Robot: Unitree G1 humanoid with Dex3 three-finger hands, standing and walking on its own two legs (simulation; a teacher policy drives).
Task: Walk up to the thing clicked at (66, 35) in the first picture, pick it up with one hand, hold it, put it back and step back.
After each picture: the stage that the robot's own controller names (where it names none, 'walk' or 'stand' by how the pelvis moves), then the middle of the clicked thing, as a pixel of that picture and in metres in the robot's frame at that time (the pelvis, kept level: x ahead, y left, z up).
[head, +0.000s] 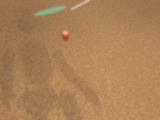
stand; (65, 36) +1.51 +0.17 -0.72
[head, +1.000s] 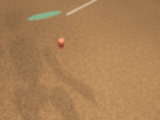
walk; (61, 43) +1.39 +0.15 -0.71
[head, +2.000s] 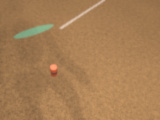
walk; (53, 70) +0.95 +0.20 -0.71
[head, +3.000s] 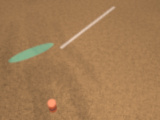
walk; (52, 105) +0.60 +0.21 -0.71
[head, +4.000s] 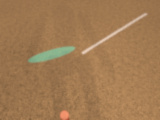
stand; (64, 117) +0.48 +0.12 -0.69
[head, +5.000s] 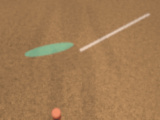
stand; (56, 115) +0.47 +0.15 -0.70
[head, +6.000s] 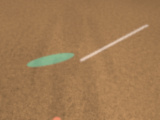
stand; out of the picture +0.47 +0.16 -0.72
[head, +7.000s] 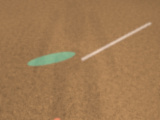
stand; out of the picture +0.44 +0.16 -0.73
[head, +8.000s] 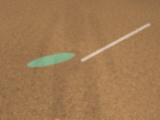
stand; out of the picture +0.44 +0.16 -0.72
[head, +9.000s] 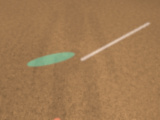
stand; out of the picture +0.45 +0.16 -0.72
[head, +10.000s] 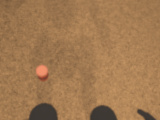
go down; (42, 73) +0.50 +0.18 -0.48
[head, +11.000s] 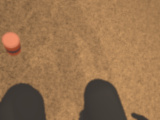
go down; (12, 44) +0.52 +0.23 -0.30
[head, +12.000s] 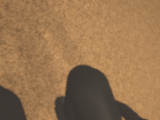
close in; out of the picture +0.49 +0.28 -0.24
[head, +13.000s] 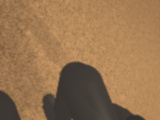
close; out of the picture +0.48 +0.30 -0.24
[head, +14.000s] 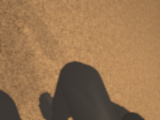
lift; out of the picture +0.47 +0.28 -0.25
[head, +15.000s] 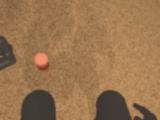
hold; (42, 62) +0.50 +0.18 -0.38
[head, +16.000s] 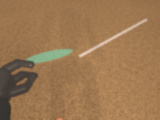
hold; out of the picture +0.44 +0.13 -0.67
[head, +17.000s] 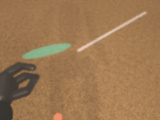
hold; out of the picture +0.45 +0.15 -0.67
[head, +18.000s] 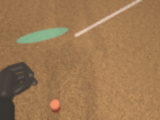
crouch; (55, 106) +0.46 +0.14 -0.64
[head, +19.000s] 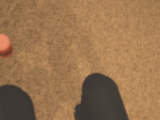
lower; (2, 46) +0.50 +0.21 -0.28
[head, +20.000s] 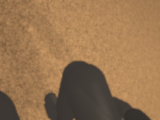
lower; out of the picture +0.47 +0.27 -0.24
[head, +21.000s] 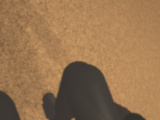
lower; out of the picture +0.47 +0.27 -0.24
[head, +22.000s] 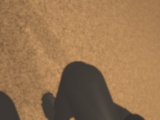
lower; out of the picture +0.47 +0.27 -0.24
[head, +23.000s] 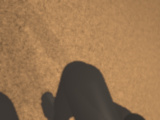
lower; out of the picture +0.47 +0.27 -0.25
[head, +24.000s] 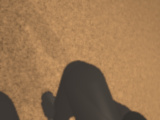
loosen; out of the picture +0.47 +0.27 -0.24
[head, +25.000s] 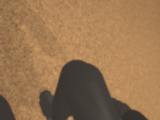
rise; out of the picture +0.41 +0.20 -0.27
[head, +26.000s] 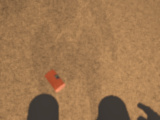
walk; (55, 80) +0.41 +0.12 -0.46
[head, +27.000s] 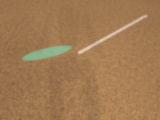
stand; out of the picture +0.34 +0.10 -0.69
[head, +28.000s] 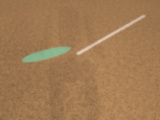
stand; out of the picture +0.34 +0.12 -0.69
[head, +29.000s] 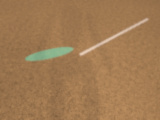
stand; out of the picture +0.34 +0.12 -0.71
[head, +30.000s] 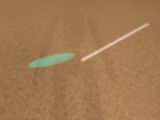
stand; out of the picture +0.34 +0.12 -0.75
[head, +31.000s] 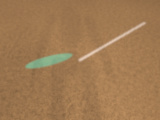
stand; out of the picture +0.33 +0.13 -0.75
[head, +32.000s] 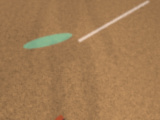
walk; out of the picture +0.36 +0.11 -0.73
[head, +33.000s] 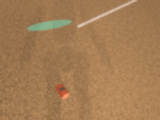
walk; (62, 91) +0.63 +0.10 -0.73
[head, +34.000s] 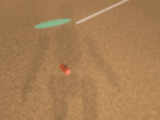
stand; (65, 69) +1.00 +0.18 -0.73
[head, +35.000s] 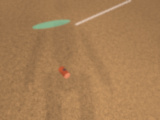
stand; (64, 72) +0.96 +0.13 -0.74
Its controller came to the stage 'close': yes
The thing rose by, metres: 0.01
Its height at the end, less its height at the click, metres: -0.02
